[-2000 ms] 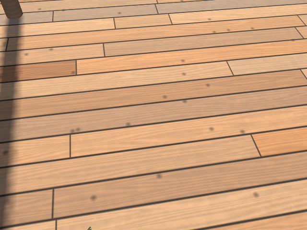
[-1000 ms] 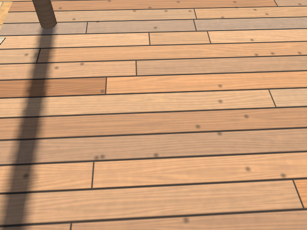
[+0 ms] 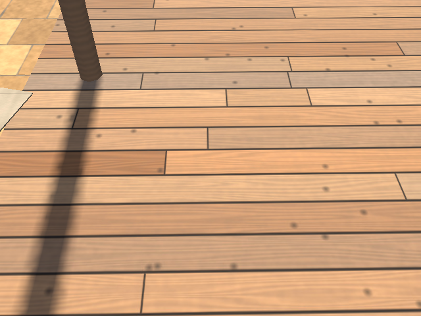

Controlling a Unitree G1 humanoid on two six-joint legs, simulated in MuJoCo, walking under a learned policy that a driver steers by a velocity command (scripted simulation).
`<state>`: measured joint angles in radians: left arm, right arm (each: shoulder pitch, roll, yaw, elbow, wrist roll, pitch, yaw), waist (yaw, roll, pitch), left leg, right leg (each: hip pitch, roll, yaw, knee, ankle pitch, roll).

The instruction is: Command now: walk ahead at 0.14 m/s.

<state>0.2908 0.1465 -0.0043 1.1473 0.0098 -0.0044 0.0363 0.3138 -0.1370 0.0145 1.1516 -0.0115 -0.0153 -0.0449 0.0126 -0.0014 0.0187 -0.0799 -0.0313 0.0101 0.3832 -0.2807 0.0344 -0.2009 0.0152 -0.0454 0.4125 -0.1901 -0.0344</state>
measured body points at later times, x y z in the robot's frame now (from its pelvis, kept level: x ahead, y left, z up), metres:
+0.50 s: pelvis +0.17 -0.06 +0.00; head +0.19 -0.07 +0.45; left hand +0.11 +0.17 -0.14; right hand +0.25 -0.30 -0.15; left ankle +0.21 +0.07 -0.67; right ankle +0.10 -0.12 -0.74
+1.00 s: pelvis +0.46 -0.03 +0.00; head +0.48 -0.02 +0.45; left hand +0.55 +0.21 -0.14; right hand +0.43 -0.27 -0.15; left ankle +0.45 +0.02 -0.74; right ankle +0.52 -0.18 -0.67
